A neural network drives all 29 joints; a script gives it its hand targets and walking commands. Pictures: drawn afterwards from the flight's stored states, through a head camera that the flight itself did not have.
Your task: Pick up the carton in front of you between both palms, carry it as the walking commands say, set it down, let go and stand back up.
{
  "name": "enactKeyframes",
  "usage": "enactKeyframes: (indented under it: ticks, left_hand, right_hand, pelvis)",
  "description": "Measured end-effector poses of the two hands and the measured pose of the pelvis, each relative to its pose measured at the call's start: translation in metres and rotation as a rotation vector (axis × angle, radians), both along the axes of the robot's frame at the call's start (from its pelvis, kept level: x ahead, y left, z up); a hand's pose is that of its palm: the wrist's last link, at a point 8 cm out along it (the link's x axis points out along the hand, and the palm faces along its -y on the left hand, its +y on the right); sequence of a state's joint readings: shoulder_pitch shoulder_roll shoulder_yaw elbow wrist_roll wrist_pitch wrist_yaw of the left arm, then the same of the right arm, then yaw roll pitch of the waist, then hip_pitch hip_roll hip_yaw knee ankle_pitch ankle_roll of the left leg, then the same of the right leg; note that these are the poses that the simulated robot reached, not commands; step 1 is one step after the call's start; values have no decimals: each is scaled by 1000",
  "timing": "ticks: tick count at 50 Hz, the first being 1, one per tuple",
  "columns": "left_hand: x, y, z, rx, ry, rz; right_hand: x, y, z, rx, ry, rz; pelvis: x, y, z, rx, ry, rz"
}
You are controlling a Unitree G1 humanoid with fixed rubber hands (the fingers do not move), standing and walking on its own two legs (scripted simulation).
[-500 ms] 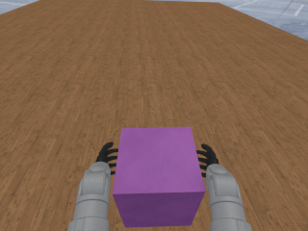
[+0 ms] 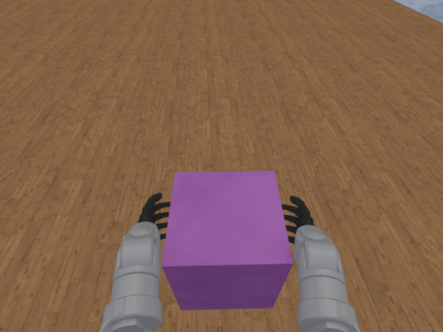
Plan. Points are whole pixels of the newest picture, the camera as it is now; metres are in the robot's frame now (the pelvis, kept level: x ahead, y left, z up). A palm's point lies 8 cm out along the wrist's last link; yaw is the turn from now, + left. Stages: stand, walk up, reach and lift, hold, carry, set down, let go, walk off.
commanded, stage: set down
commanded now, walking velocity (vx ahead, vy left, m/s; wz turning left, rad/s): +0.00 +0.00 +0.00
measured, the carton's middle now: (225, 243) +0.34 +0.01 -0.05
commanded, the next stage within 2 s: none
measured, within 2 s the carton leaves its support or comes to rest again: neither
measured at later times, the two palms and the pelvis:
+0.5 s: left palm (168, 254) +0.36 +0.15 -0.16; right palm (283, 254) +0.38 -0.15 -0.16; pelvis -0.03 -0.01 -0.09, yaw -2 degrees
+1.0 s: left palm (172, 267) +0.40 +0.16 -0.30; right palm (268, 257) +0.44 -0.14 -0.30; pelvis -0.06 +0.00 -0.22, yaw -2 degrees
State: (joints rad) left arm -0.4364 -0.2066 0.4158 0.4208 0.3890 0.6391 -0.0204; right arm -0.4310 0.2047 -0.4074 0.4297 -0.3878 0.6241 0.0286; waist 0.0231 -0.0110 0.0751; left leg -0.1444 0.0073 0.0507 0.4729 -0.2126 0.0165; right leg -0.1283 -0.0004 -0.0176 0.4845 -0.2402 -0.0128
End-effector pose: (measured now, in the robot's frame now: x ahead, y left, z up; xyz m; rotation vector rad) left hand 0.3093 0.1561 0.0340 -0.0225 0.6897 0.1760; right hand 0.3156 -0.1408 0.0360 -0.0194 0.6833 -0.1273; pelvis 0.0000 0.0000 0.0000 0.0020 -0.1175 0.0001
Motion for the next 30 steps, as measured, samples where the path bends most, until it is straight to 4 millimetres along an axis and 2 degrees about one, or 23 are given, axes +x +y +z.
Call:
enactKeyframes:
  ticks: [4, 7, 13, 19, 22, 26, 30]
  left_hand:
    - [11, 2, -20, 1, 9, 20]
    - [17, 3, -44, 15, 17, 27]
    - [22, 4, -108, 35, 16, 39]
    - [29, 1, -170, 12, -5, 56]
    - [41, -3, -186, 1, -33, 54]
    - [60, -9, -197, -9, -59, 44]
    - [70, -12, -209, -15, -43, 49]
  right_hand:
    - [16, 2, -21, -4, 10, 18]
    - [27, 4, -45, -18, 17, 45]
    - [38, 5, -111, -26, 14, 78]
    - [46, 1, -173, -6, -3, 67]
    - [54, -3, -190, 13, -30, 47]
    - [67, -9, -202, 26, -55, 20]
    - [77, -12, -216, 36, -38, 13]
  pelvis:
    - [-4, -3, -5, 4, 48, 0]
    - [-10, -5, -11, 5, 110, 2]
    - [-21, -9, -27, 0, 286, 10]
    - [-28, -12, -55, 7, 486, -11]
    - [-30, -10, -73, 12, 572, -29]
    - [-33, -7, -95, 18, 654, -35]
    - [-36, -4, -112, 29, 705, -46]
